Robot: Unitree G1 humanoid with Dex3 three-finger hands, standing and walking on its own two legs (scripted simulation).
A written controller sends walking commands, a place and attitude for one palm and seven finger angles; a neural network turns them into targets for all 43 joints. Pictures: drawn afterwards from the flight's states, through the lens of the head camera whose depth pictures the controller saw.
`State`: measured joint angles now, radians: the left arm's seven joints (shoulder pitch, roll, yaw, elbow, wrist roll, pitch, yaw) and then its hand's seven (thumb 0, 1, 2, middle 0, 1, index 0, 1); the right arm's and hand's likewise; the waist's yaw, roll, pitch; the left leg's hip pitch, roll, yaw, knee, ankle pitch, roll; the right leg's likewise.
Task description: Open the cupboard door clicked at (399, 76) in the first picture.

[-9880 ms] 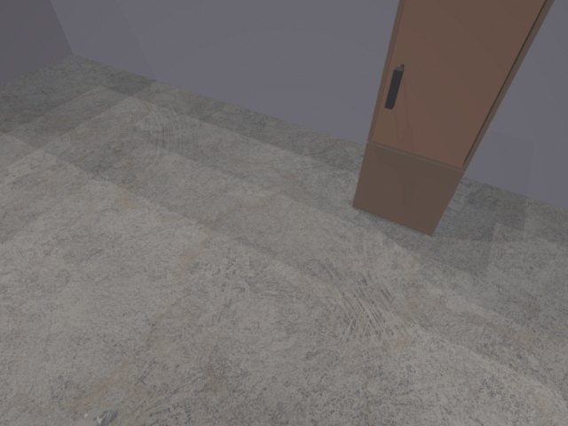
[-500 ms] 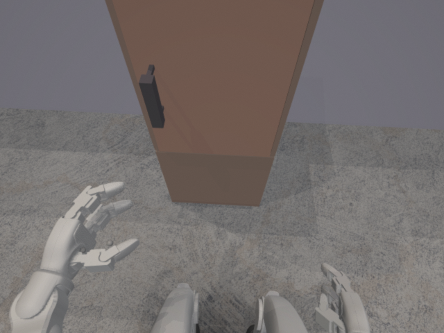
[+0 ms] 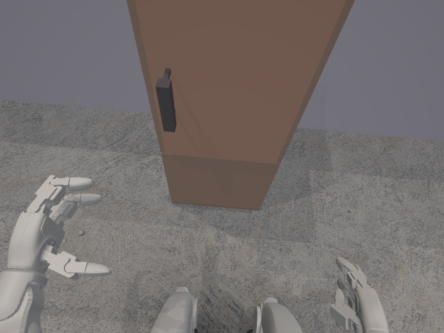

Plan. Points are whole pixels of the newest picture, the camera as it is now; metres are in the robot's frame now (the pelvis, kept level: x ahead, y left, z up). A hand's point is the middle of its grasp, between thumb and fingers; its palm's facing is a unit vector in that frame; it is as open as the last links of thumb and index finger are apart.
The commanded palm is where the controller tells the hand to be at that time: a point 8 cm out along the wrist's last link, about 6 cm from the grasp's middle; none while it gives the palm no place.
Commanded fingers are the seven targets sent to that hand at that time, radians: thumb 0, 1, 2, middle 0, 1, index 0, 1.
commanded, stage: raise the hand with hooked fingers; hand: left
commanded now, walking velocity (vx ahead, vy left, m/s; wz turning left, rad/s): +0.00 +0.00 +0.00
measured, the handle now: (168, 100) +0.58 +0.17 +0.01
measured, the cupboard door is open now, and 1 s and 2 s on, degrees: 0 0 0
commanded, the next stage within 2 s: move the hooked fingers beside the handle in 0.86 s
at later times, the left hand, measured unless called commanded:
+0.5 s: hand (78, 212) +0.29 +0.26 +0.03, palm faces -0.02 -1.00 -0.05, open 14.0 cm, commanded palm +0.27 +0.31 +0.04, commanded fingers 0.00 -0.50 0.30 -0.30 -1.20 -0.30 -1.20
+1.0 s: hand (82, 214) +0.29 +0.26 +0.04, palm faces +0.00 -1.00 -0.06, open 14.0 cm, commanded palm +0.27 +0.30 +0.04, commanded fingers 0.00 -0.50 0.30 -0.30 -1.20 -0.30 -1.20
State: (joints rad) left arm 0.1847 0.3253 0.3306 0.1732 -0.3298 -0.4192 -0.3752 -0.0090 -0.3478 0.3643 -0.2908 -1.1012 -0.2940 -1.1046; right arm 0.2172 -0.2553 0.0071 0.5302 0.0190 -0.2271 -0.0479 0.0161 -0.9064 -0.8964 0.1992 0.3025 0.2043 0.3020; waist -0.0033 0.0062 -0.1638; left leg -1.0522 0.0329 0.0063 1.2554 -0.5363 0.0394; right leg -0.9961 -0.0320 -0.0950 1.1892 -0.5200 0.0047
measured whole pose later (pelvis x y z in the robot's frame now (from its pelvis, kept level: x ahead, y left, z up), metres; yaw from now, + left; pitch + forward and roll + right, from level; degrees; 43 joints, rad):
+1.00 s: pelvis +0.00 -0.02 -0.01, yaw +0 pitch +21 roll -3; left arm 0.02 0.40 0.44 0.39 -0.38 -0.39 -0.54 -0.02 -0.50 0.30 -0.30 -1.20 -0.30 -1.20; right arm 0.24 -0.28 0.03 0.53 0.03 -0.19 -0.05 0.02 -0.91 -0.90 0.20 0.30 0.21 0.30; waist -0.01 0.02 -0.16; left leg -1.09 0.05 0.00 1.28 -0.55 0.02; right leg -1.04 -0.01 -0.10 1.22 -0.54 -0.02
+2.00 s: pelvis +0.00 -0.01 -0.01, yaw -2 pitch +24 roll -3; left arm -0.55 0.49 0.46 0.90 -0.22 -0.43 -0.44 -0.02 -0.50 0.30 -0.30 -1.20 -0.30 -1.20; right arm 0.29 -0.28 0.03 0.62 0.01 -0.07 -0.04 0.01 -0.91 -0.90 0.20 0.30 0.21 0.30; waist -0.08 0.01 -0.15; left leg -1.17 0.06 0.02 1.29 -0.54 0.03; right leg -1.14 -0.01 -0.08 1.23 -0.52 -0.01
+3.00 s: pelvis +0.01 +0.00 -0.02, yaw -3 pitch +30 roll -5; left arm -0.85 0.65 0.52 1.09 -0.12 -0.41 -0.42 -0.02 -0.50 0.30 -0.30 -1.20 -0.30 -1.20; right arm 0.32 -0.28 0.06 0.62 -0.01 0.07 0.00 0.01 -0.91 -0.90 0.20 0.30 0.21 0.30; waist -0.16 0.03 -0.13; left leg -1.30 0.07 0.00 1.34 -0.56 0.04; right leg -1.24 0.01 -0.09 1.25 -0.52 0.00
